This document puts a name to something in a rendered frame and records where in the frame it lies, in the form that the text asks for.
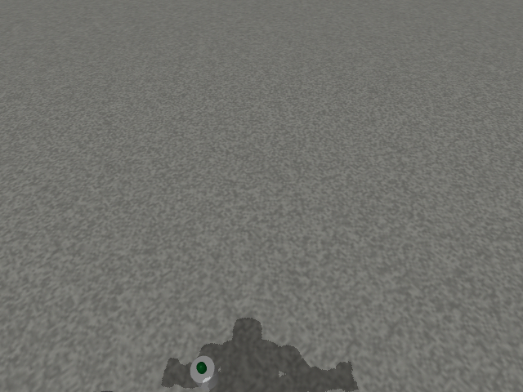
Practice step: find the bottle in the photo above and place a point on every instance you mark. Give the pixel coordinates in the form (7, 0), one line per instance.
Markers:
(204, 372)

